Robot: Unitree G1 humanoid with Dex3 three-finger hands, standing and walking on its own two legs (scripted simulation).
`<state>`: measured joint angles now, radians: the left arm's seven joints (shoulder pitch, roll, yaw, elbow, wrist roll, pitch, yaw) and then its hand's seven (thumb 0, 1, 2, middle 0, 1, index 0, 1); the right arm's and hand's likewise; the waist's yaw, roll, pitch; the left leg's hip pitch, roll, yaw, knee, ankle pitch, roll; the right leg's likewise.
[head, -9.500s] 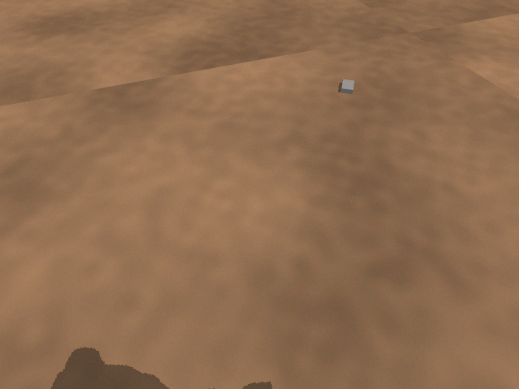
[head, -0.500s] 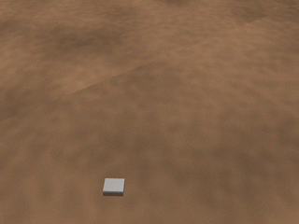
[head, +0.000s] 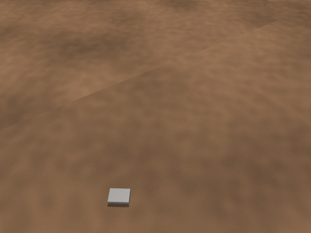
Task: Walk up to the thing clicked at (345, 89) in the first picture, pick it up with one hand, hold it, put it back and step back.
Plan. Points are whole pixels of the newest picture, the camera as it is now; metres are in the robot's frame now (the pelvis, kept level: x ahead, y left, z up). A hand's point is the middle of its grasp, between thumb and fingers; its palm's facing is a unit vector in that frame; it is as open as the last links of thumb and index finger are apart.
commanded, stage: stand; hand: left
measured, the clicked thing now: (119, 195) +0.46 +0.26 -0.77
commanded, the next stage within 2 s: walk up in 0.94 s
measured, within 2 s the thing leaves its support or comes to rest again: neither
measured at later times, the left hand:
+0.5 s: hand out of the picture +0.06 +0.26 -0.16, palm faces -0.04 -0.94 -0.34, open 7.4 cm
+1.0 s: hand out of the picture +0.07 +0.26 -0.16, palm faces -0.03 -0.94 -0.34, open 7.4 cm
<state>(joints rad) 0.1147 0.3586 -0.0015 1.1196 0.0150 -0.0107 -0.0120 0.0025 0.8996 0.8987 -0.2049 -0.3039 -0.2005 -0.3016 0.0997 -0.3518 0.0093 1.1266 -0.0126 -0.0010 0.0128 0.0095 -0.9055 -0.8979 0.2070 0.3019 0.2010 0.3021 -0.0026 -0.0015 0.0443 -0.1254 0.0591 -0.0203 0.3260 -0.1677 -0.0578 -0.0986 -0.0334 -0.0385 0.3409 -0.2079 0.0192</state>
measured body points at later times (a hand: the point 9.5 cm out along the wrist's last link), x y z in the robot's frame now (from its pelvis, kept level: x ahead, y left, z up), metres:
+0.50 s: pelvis -0.01 +0.00 +0.00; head +0.00 +0.00 +0.45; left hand +0.07 +0.30 -0.13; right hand +0.06 -0.30 -0.13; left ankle +0.01 +0.16 -0.75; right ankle -0.01 -0.13 -0.75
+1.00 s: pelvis +0.00 +0.00 +0.00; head +0.01 +0.00 +0.45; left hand +0.07 +0.31 -0.13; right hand +0.06 -0.30 -0.13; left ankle +0.01 +0.16 -0.75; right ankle -0.01 -0.13 -0.75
